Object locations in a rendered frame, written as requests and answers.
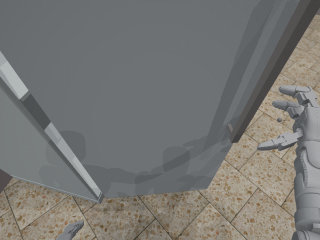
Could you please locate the right robot forearm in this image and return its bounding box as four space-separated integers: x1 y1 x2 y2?
293 140 320 235

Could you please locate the robot right hand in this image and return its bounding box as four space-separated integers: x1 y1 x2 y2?
257 85 320 151

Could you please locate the right robot upper arm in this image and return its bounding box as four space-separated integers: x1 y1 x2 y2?
291 230 320 240

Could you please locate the fridge door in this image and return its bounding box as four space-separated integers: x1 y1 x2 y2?
0 0 300 199

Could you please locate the handle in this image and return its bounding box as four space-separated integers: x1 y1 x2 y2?
227 0 320 143

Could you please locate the robot left hand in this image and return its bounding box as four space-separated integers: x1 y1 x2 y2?
56 220 84 240

